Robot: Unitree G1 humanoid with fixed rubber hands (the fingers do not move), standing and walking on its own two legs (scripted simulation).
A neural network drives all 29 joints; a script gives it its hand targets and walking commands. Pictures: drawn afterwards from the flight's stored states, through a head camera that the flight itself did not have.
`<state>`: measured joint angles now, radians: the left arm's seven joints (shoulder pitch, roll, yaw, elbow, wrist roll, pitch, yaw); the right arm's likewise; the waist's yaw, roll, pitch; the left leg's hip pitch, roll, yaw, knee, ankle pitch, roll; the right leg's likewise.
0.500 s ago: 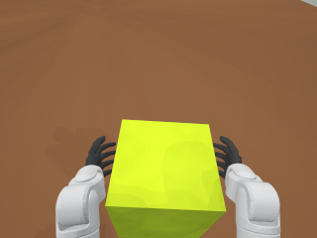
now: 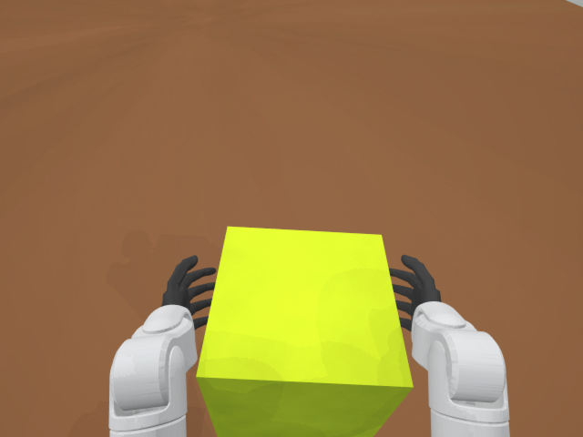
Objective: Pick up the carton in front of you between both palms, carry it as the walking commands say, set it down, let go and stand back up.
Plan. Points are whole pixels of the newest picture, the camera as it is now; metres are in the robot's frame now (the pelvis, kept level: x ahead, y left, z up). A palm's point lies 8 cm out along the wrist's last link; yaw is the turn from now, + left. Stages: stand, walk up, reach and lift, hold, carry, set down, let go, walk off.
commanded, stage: carry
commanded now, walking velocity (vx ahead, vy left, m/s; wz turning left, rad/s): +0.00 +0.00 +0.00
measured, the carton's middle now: (297, 342) +0.27 +0.01 +0.00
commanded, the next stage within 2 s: none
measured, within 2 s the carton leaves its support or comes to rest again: neither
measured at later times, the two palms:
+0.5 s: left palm (162, 338) +0.25 +0.18 +0.05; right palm (390, 330) +0.26 -0.12 +0.04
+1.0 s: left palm (158, 332) +0.27 +0.19 +0.04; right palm (379, 319) +0.27 -0.11 +0.04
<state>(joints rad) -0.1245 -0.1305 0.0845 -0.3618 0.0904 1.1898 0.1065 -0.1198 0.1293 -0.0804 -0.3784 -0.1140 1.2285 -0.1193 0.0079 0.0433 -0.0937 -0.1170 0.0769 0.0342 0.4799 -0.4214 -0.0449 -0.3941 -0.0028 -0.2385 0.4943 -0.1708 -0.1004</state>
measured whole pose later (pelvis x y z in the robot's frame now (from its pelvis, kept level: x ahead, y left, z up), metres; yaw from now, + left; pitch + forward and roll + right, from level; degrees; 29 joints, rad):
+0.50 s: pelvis -0.03 +0.03 +0.00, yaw +0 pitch +1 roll +0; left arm -0.23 -0.15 0.17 0.15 0.24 0.83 0.04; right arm -0.24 0.15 -0.17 0.16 -0.25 0.85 -0.04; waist 0.01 0.00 -0.10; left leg -0.14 0.02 0.05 0.52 -0.40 -0.01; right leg -0.40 -0.07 -0.21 0.50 -0.13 -0.06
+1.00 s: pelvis -0.03 +0.04 +0.00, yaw +1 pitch +2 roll +0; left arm -0.26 -0.15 0.20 0.21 0.26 0.72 0.03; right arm -0.27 0.16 -0.19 0.20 -0.27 0.74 -0.04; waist 0.00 0.01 -0.09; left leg -0.17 0.01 0.05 0.56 -0.43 0.00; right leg -0.43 -0.08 -0.21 0.54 -0.15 -0.05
